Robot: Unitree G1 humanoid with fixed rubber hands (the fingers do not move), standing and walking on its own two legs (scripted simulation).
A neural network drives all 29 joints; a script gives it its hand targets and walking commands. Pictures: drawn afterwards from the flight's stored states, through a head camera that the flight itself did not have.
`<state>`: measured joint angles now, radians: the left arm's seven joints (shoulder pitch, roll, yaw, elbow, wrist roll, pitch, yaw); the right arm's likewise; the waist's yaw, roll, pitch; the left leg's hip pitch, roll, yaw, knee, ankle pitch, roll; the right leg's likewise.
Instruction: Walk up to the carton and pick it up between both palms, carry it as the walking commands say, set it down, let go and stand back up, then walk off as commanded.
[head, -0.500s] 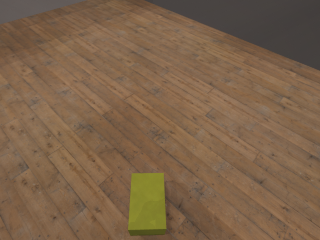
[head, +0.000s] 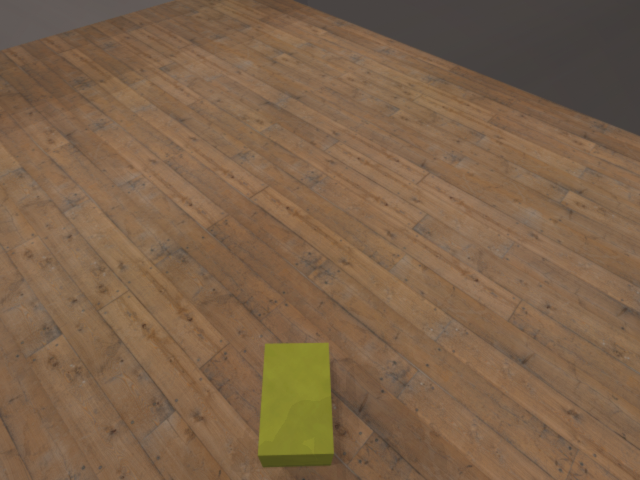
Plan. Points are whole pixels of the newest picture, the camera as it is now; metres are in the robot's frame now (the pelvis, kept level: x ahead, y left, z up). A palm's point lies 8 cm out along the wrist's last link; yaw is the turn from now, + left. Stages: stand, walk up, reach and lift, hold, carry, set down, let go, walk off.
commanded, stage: stand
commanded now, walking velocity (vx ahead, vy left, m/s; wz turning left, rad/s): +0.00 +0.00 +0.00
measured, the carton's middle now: (296, 402) +0.41 +0.06 -0.70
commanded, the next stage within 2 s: walk off in 0.14 s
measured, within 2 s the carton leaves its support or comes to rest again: rests again in 1.16 s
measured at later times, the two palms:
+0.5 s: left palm out of the picture +0.03 +0.26 -0.14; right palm out of the picture +0.04 -0.26 -0.14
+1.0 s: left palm (176, 400) +0.24 +0.23 -0.15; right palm out of the picture +0.07 -0.21 -0.16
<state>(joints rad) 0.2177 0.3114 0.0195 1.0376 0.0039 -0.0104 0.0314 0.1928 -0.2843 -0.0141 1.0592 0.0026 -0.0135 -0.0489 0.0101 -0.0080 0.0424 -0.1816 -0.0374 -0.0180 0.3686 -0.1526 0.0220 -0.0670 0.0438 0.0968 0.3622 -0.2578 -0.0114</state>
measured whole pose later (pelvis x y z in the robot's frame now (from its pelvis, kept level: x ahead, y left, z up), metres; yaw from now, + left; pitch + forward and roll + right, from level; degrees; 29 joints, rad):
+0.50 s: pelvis +0.02 +0.00 +0.00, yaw +0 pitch +0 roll +0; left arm 0.27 0.26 -0.01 1.09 0.02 0.00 0.02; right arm 0.25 -0.25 0.01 1.09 -0.02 0.01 -0.02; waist 0.00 -0.01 -0.02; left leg -0.23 -0.04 -0.01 0.48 -0.31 0.01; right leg -0.10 0.04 0.09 0.43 -0.33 -0.02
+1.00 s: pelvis +0.16 +0.00 -0.02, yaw +3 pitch -1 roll -1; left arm 0.11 0.16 0.01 1.04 0.02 -0.04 0.03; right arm 0.45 -0.14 0.01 1.14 -0.02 -0.02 -0.05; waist -0.03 0.04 0.09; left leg -0.15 0.01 -0.01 0.76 -0.52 -0.02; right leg -0.33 -0.01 -0.14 0.56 -0.21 -0.05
